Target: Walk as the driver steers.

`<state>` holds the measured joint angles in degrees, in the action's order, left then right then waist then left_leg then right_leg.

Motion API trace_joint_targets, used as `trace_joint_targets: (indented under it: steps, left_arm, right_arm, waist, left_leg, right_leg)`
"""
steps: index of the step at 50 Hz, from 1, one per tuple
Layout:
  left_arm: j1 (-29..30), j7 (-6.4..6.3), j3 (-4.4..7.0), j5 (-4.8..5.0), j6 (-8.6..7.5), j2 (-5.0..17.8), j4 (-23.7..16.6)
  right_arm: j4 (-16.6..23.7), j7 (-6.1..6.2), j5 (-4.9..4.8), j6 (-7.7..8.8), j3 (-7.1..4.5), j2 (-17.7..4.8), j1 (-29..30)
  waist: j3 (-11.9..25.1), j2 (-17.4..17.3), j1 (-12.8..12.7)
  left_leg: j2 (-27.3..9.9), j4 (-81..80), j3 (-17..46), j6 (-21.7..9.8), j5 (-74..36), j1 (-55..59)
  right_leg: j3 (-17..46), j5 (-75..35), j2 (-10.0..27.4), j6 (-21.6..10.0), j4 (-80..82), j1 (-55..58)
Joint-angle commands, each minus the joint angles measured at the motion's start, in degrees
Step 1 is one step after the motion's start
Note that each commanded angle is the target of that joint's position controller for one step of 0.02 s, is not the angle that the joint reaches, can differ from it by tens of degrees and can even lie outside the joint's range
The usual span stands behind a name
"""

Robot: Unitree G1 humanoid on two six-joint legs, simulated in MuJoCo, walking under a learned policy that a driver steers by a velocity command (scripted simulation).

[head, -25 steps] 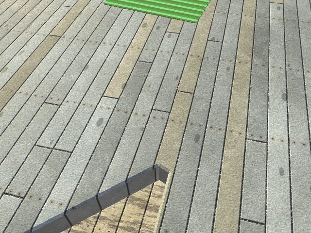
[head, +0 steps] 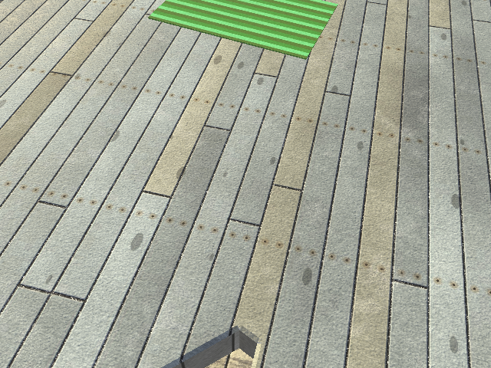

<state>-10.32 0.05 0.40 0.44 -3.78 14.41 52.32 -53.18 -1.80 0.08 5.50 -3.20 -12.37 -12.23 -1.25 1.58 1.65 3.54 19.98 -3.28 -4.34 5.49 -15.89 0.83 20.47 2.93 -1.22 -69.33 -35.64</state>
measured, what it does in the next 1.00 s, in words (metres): walks ahead: right foot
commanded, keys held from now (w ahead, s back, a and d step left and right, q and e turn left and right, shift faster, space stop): no key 1.00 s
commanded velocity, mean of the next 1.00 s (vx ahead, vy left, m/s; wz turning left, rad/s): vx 0.04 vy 0.00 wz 0.00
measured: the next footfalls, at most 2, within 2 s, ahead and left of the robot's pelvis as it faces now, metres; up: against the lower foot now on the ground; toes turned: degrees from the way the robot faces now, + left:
right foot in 0.20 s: +0.21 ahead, -0.16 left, +0.00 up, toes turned -3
right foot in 1.50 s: +0.33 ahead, -0.25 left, +0.00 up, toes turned -3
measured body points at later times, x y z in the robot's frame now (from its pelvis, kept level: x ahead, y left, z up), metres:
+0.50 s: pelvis +0.11 -0.08 -0.01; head +0.13 -0.08 +0.44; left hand +0.26 +0.15 -0.13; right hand +0.12 -0.31 -0.17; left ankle +0.06 +0.06 -0.74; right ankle +0.17 -0.15 -0.74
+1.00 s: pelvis +0.12 -0.10 +0.00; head +0.14 -0.10 +0.45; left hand +0.22 +0.15 -0.14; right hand +0.11 -0.34 -0.16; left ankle +0.06 +0.06 -0.74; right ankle +0.17 -0.15 -0.74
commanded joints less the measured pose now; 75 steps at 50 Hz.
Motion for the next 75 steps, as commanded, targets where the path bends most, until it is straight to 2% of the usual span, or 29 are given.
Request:
trace_joint_targets:
  steps: [1, 3, 6, 8, 10, 11, 12, 13, 14, 16, 17, 18, 20, 24, 27, 35, 51, 53, 57, 60, 61, 62, 63, 64, 66, 68, 71, 73, 75]
  left_arm:
    - [-3.32, -0.3, 0.0, -0.98, 0.11, 2.2, -2.55]
    - [-0.74, -0.13, -0.37, -1.2, -0.22, 1.62, -2.54]
    - [4.19, 0.01, -0.05, -0.46, -0.01, 4.01, -3.46]
    - [6.29, 0.04, 0.38, -0.85, -0.2, 5.26, -3.86]
    - [4.28, -0.3, 1.18, -2.14, -0.3, 6.92, -2.49]
    - [2.23, -0.52, 1.6, -2.67, -0.49, 8.95, -1.53]
    - [4.23, -0.75, 0.85, -2.88, 0.05, 7.55, -1.75]
    - [6.63, -0.83, 0.6, -1.94, 1.21, 6.04, -2.41]
    - [9.32, -0.77, 0.79, -1.18, 2.09, 6.23, -2.51]
    - [12.52, -0.54, -0.01, -1.07, 2.43, 3.95, -2.73]
    - [12.62, -0.33, -0.62, -0.41, 2.5, 2.17, -3.56]
    - [10.55, -0.37, -0.21, -0.36, 2.29, 3.77, -2.93]
    - [8.7, -1.0, 0.29, -0.9, 1.66, 5.78, -1.61]
    - [7.22, -1.36, 0.21, -0.48, 1.35, 4.98, 0.19]
    - [7.36, -1.14, 0.46, -0.15, 1.67, 5.04, 0.94]
    - [6.52, -1.43, 0.8, -0.08, 2.47, 4.53, 2.78]
    - [4.46, -2.23, 1.22, -0.02, 3.24, 3.98, 5.01]
    - [2.57, -2.36, 1.58, 0.25, 3.42, 4.67, 5.94]
    - [3.14, -2.16, 2.9, 0.84, 2.99, 7.04, 4.56]
    - [8.49, -1.54, 2.91, 0.89, 1.9, 5.31, 1.72]
    - [11.38, -1.16, 2.42, 1.09, 1.34, 3.33, 0.08]
    - [13.72, -0.57, 1.78, 1.57, 0.27, 1.13, -1.22]
    - [12.96, -0.12, 1.46, 2.02, -0.99, 1.17, -1.39]
    - [11.23, 0.14, 2.44, 2.43, -1.58, 4.31, -1.04]
    - [10.73, 0.76, 2.47, 1.89, -2.43, 4.31, -0.85]
    - [14.51, 1.63, 1.69, 0.96, -2.82, 2.51, -2.25]
    - [13.34, 2.21, 1.03, 0.88, -2.14, 1.44, -2.42]
    - [8.9, 1.76, 2.06, 1.29, -1.59, 4.19, -1.29]
    - [-3.96, 1.09, 4.57, 1.82, -1.65, 9.53, 2.17]
  right_arm:
    - [2.56, 0.65, 0.33, 0.82, -0.94, -7.79, 4.96]
    - [1.56, 1.17, 0.24, 0.43, -1.14, -8.86, 3.6]
    - [0.38, 1.45, -0.23, 0.0, -1.03, -9.24, 3.05]
    - [-0.53, 1.46, -0.71, -0.37, -0.81, -9.15, 3.21]
    - [-1.95, 1.32, -0.69, -0.55, -0.18, -7.18, 1.2]
    - [-2.58, 1.27, -0.16, -0.54, 0.12, -5.43, -1.35]
    - [-4.83, 1.11, -0.23, -0.67, 0.48, -2.67, -8.78]
    - [-5.95, 1.55, -0.61, -1.41, 1.1, -1.35, -10.87]
    - [-6.41, 2.07, -0.72, -2.45, 1.19, -1.76, -10.17]
    - [-6.42, 3.01, 0.05, -4.36, 1.47, -1.34, -6.53]
    - [-5.8, 3.42, 1.17, -5.45, 1.5, -4.8, -4.96]
    - [-6.0, 3.81, 1.02, -5.59, 1.06, -7.16, -2.04]
    - [-6.54, 3.91, 0.66, -4.69, 1.39, -5.97, -2.13]
    - [-8.54, 3.8, -0.01, -3.94, 1.83, -4.2, -3.96]
    - [-9.68, 4.18, -0.13, -4.71, 2.06, -3.1, -5.03]
    - [-11.72, 5.4, -0.17, -6.0, 1.94, -2.92, -6.62]
    - [-13.41, 5.88, -0.2, -5.42, 1.35, -2.37, -8.94]
    - [-14.26, 5.89, -0.33, -5.41, 1.21, -1.9, -11.35]
    - [-14.55, 5.6, -0.03, -4.48, 0.89, -0.66, -15.16]
    - [-16.56, 4.89, 0.5, -3.58, 0.73, 0.06, -20.92]
    - [-17.17, 4.94, 0.52, -3.17, 0.31, -1.87, -24.13]
    - [-17.23, 4.98, -0.35, -2.39, -0.87, -6.4, -26.69]
    - [-15.31, 5.18, -1.49, -1.43, -1.95, -9.46, -22.22]
    - [-13.8, 5.25, -1.09, -0.25, -1.63, -7.51, -19.57]
    - [-12.78, 4.36, -1.49, 0.96, -1.31, -5.72, -19.79]
    - [-10.56, 3.85, -1.58, 0.17, -0.89, -4.6, -16.7]
    - [-9.08, 3.15, -1.33, -0.52, -1.54, -7.74, -16.7]
    - [-8.51, 2.89, -1.58, -0.34, -1.5, -8.26, -17.17]
    - [-7.12, 2.77, -1.06, -0.1, -0.78, -6.85, -15.67]
  waist:
    - [2.74, -3.41, -4.25]
    - [4.61, -5.62, -3.04]
    - [5.13, -7.64, -1.41]
    - [5.53, -7.08, -1.74]
    - [7.31, -5.01, -2.19]
    - [9.89, -0.16, -1.26]
    - [12.98, 5.69, 2.47]
    - [12.58, 7.76, 2.23]
    - [10.82, 7.14, 2.64]
    - [6.96, 5.3, 2.81]
    - [0.4, -0.09, 1.37]
    - [-2.13, -3.14, -1.57]
    - [0.82, -1.59, -1.83]
    - [5.36, -0.62, -1.65]
    - [5.78, -1.0, -1.29]
    - [3.79, -0.93, -1.24]
    - [0.32, -2.08, -1.89]
    - [1.12, -0.97, -1.73]
    - [-0.79, 3.42, 0.21]
    - [-2.96, -0.67, 3.5]
    - [-4.49, -5.84, 4.61]
    - [-7.31, -14.98, 5.42]
    - [-10.79, -20.91, 4.24]
    - [-10.42, -17.16, 1.83]
    - [-7.78, -9.79, 0.76]
    - [-6.78, -7.6, 0.79]
    - [-5.79, -11.0, -0.13]
    - [-4.62, -10.06, -2.67]
    - [3.54, -6.16, -9.05]
  left_leg:
    - [-13.59, -11.03, 7.82, -9.03, -19.93, -4.68]
    - [-12.99, -10.41, 6.05, -7.81, -18.47, -3.07]
    - [-13.56, -9.24, 7.1, -6.88, -11.76, 1.93]
    - [-12.97, -6.22, 7.3, -5.14, -7.1, 4.26]
    - [-9.03, 0.12, 5.97, -2.35, -3.8, 5.28]
    - [-4.41, 7.6, 3.03, 0.28, 5.73, 4.64]
    - [-1.18, 14.58, 2.05, 2.97, 19.34, -0.22]
    - [-1.23, 16.15, 2.07, 4.83, 21.67, -1.22]
    - [-1.74, 18.72, 0.43, 5.84, 17.69, 1.64]
    - [-2.85, 15.01, -0.2, 5.9, 9.12, 6.14]
    - [-5.08, 6.01, 4.42, 3.34, 12.73, -0.78]
    - [-4.88, 4.25, 5.35, 2.07, 15.67, -5.04]
    - [-4.67, 3.25, 5.1, 2.7, 13.25, -4.44]
    - [-4.24, 2.79, 4.62, 4.56, 7.33, 0.43]
    - [-4.2, 2.99, 4.2, 5.2, 7.84, 2.18]
    - [-4.68, 2.57, 3.62, 6.13, 8.78, 3.51]
    - [-5.0, 0.55, 3.27, 6.07, 9.96, 2.31]
    - [-3.39, 2.71, 1.06, 5.46, 15.71, 2.44]
    - [-2.09, 10.79, -3.14, 2.34, 19.91, 1.89]
    - [-4.72, 5.96, -0.36, -1.79, 22.53, 6.58]
    - [-8.96, -1.27, 8.03, -4.66, 31.22, 7.29]
    - [-17.84, -11.12, 23.26, -9.06, 41.31, 9.74]
    - [-24.39, -14.75, 33.3, -11.86, 38.54, 9.66]
    - [-25.54, -13.28, 33.49, -11.06, 29.42, 14.51]
    - [-24.29, -10.25, 27.69, -7.7, 15.36, 22.21]
    - [-19.91, -11.42, 19.21, -3.95, 13.92, 15.56]
    - [-16.16, -10.97, 12.3, -3.1, 13.26, 2.87]
    - [-14.84, -6.48, 10.94, -2.35, 7.62, 0.87]
    - [-10.29, 12.31, 4.99, 0.7, -9.76, -0.28]
  right_leg:
    - [-1.75, -10.27, 1.64, 0.29, 12.5, 6.04]
    - [-2.61, -17.45, 0.64, -0.38, 21.1, 9.6]
    - [-1.89, -21.67, -0.06, -0.87, 32.44, 11.88]
    - [-2.28, -24.7, -1.37, -1.8, 40.71, 15.84]
    - [-3.28, -28.01, -2.24, -3.26, 46.28, 22.9]
    - [0.15, -44.17, 1.95, -4.79, 45.98, 28.29]
    - [2.55, -52.99, 7.03, -9.65, 43.31, 34.22]
    - [3.87, -39.66, 8.3, -13.21, 47.06, 29.98]
    - [4.15, -21.89, 8.0, -13.33, 49.85, 22.89]
    - [3.08, -4.61, 4.62, -10.03, 50.31, 13.29]
    - [3.32, 1.86, 2.71, -5.93, 49.77, 14.53]
    - [1.63, -0.14, 0.43, -4.42, 48.34, 17.38]
    - [1.2, -7.58, 0.13, -4.39, 46.79, 23.03]
    - [1.05, -24.06, -0.08, -5.61, 45.27, 29.31]
    - [1.99, -25.97, 0.47, -6.04, 46.38, 30.09]
    - [3.21, -19.16, 0.21, -5.31, 50.19, 28.71]
    - [2.4, -7.15, -1.48, -4.88, 52.65, 26.97]
    - [2.29, 6.74, -2.1, -5.26, 53.87, 26.34]
    - [8.98, 25.18, 3.41, -8.57, 58.43, 19.68]
    - [2.78, 21.21, 0.55, -6.61, 52.39, 11.34]
    - [-3.24, 16.96, -3.94, -3.92, 44.58, 7.44]
    - [-7.97, 8.97, -7.59, -1.81, 31.21, 0.58]
    - [-3.62, 4.16, -4.78, -3.03, 21.57, -4.3]
    - [0.16, 5.1, -2.33, -3.21, 14.18, -11.62]
    - [1.41, 3.57, 0.15, -3.44, 12.31, -18.38]
    - [-1.75, -1.0, 0.43, -3.4, 23.36, -7.89]
    - [-7.3, -4.24, -2.91, -3.4, 29.37, 11.03]
    - [-8.52, -6.25, -4.91, -4.29, 33.58, 19.51]
    - [-5.11, -8.91, -3.48, -6.53, 37.42, 34.47]
Velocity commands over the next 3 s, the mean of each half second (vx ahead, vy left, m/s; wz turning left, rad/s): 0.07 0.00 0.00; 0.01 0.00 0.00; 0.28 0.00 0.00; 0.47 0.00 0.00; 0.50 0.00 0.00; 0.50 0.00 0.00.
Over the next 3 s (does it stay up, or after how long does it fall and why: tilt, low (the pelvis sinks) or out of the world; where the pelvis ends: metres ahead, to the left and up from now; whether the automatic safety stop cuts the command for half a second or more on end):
stays up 1.07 -0.17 0.00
